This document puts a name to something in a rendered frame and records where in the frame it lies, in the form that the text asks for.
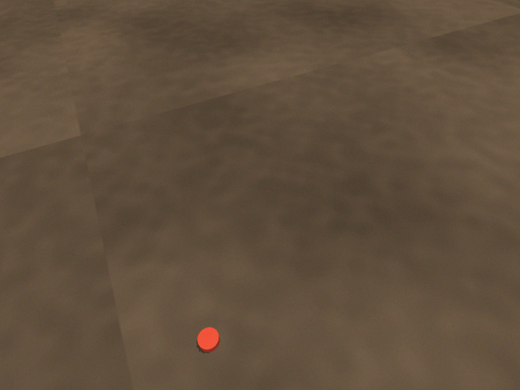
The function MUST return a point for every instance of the tin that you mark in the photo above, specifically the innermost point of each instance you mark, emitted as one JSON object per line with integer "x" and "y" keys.
{"x": 208, "y": 339}

